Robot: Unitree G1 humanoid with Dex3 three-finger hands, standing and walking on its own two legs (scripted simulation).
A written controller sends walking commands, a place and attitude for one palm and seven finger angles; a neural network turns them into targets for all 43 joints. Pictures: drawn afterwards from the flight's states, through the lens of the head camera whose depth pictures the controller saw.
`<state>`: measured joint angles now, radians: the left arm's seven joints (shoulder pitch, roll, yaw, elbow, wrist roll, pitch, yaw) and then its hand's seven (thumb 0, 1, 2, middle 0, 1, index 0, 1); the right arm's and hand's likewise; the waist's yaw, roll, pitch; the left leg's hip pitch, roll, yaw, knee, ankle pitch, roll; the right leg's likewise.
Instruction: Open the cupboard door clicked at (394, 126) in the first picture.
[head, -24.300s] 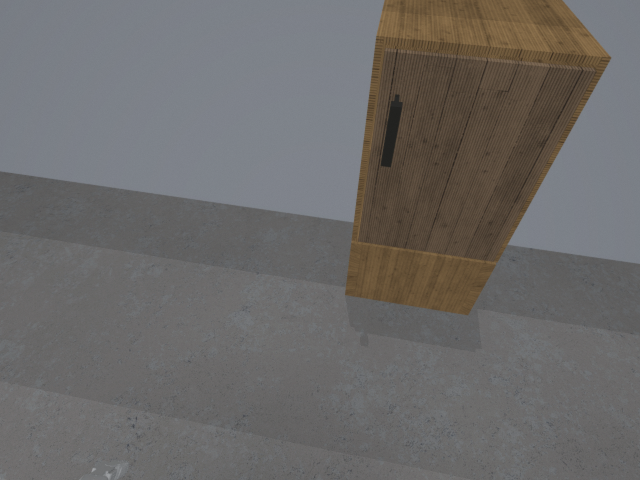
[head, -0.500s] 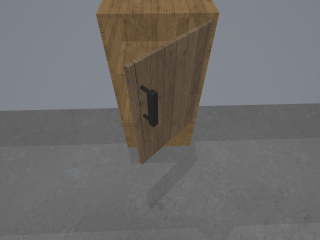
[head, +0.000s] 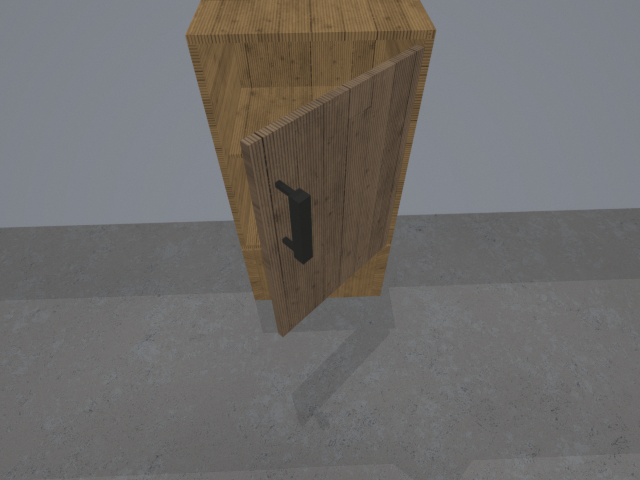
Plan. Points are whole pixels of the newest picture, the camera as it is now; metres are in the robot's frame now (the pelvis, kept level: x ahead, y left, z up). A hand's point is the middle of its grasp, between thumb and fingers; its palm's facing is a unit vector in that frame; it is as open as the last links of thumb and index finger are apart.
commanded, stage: walk to a spot facing it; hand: left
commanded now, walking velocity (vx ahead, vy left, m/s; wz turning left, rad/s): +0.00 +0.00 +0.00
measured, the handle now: (292, 222) +0.52 +0.08 -0.02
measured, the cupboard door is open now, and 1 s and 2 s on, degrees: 44 44 44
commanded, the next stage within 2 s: none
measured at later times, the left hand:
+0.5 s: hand out of the picture +0.08 +0.16 -0.18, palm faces -0.13 -0.95 -0.28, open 7.4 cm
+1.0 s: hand out of the picture +0.14 +0.13 -0.17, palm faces -0.39 -0.88 -0.27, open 7.4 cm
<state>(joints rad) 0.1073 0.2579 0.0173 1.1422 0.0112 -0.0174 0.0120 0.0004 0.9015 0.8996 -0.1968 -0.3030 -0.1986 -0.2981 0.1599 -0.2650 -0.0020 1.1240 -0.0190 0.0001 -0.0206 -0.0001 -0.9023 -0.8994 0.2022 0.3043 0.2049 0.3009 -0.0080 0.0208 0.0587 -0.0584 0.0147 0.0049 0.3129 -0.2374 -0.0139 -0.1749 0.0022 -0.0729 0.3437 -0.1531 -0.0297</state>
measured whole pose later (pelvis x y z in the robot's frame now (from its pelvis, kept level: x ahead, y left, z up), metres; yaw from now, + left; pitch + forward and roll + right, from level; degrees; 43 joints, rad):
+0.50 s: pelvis -0.01 -0.04 -0.03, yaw -11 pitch +0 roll +2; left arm 0.19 0.21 0.08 0.98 0.02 0.04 -0.03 0.00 0.90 0.90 -0.20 -0.30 -0.20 -0.30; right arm 0.24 -0.21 -0.05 1.02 -0.03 0.04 -0.04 0.00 -0.90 -0.90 0.20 0.30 0.21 0.30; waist 0.02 0.02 0.12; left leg -0.20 0.10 0.15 0.69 -0.44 -0.05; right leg -0.33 0.01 -0.01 0.69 -0.32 -0.05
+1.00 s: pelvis +0.00 -0.04 -0.01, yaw -29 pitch +3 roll +1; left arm 0.24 0.23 0.09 0.93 0.03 0.04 0.01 0.00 0.90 0.90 -0.20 -0.30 -0.20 -0.30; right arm 0.03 -0.21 -0.04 0.87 0.01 0.03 -0.04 0.00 -0.90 -0.90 0.20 0.30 0.20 0.30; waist 0.05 -0.04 0.07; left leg -0.31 -0.01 -0.06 0.57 -0.33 -0.04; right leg -0.31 0.17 0.27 0.47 -0.19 -0.06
